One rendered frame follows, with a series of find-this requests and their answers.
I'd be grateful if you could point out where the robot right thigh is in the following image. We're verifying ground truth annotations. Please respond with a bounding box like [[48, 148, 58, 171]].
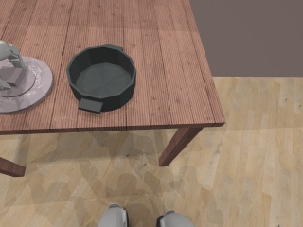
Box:
[[160, 213, 195, 227]]

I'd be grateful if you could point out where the knob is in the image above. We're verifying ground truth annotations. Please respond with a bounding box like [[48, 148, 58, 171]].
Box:
[[0, 66, 25, 87]]

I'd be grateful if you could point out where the left robot shin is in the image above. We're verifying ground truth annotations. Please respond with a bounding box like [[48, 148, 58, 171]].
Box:
[[109, 203, 122, 209]]

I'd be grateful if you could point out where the robot left hand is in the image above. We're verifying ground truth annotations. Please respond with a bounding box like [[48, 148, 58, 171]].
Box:
[[0, 40, 26, 91]]

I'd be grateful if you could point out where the lid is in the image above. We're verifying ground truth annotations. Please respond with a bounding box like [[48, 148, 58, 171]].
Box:
[[0, 56, 54, 114]]

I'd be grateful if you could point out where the pot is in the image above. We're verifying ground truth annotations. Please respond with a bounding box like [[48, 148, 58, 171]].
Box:
[[66, 44, 136, 114]]

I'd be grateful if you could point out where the table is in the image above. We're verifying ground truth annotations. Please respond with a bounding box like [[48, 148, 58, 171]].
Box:
[[0, 0, 226, 178]]

